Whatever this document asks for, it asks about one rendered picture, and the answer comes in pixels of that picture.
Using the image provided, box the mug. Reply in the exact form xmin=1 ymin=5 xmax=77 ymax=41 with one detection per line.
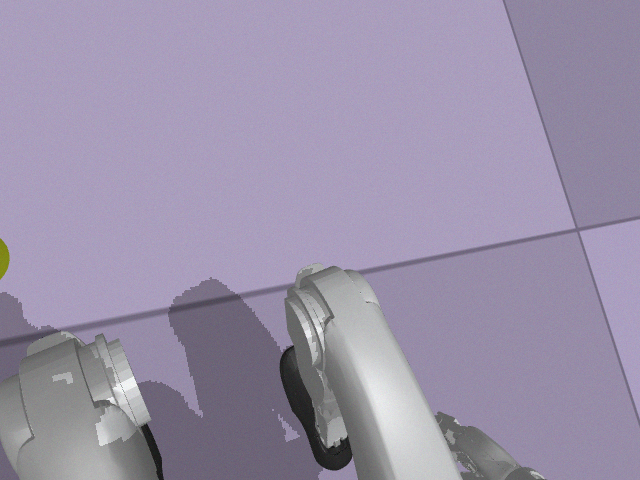
xmin=0 ymin=238 xmax=10 ymax=279

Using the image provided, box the right robot hand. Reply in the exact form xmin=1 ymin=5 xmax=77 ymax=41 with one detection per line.
xmin=434 ymin=411 xmax=521 ymax=480

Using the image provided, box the left robot foot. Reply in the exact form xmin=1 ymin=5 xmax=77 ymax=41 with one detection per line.
xmin=141 ymin=424 xmax=164 ymax=480

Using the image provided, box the right robot foot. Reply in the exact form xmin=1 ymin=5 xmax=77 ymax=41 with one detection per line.
xmin=280 ymin=346 xmax=352 ymax=471

